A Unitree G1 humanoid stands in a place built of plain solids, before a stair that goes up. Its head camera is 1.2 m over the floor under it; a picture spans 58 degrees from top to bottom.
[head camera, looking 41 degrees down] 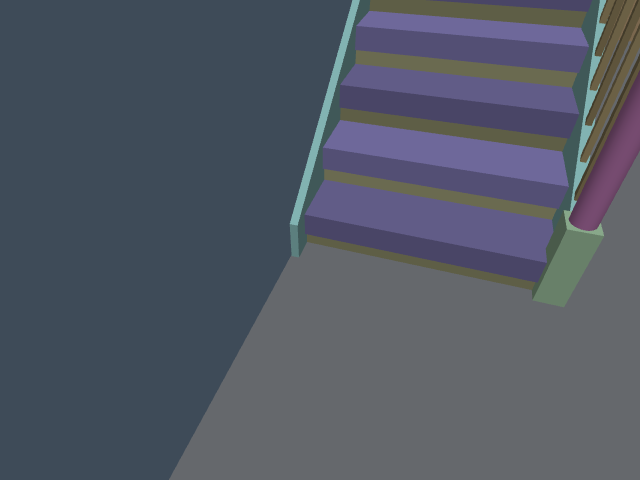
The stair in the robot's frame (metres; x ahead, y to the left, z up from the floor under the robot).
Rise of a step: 0.17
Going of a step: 0.24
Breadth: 0.92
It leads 18 degrees to the right of straight ahead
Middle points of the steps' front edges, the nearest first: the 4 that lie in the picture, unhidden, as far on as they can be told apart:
1.21 -0.36 0.16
1.43 -0.45 0.33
1.65 -0.52 0.50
1.88 -0.59 0.67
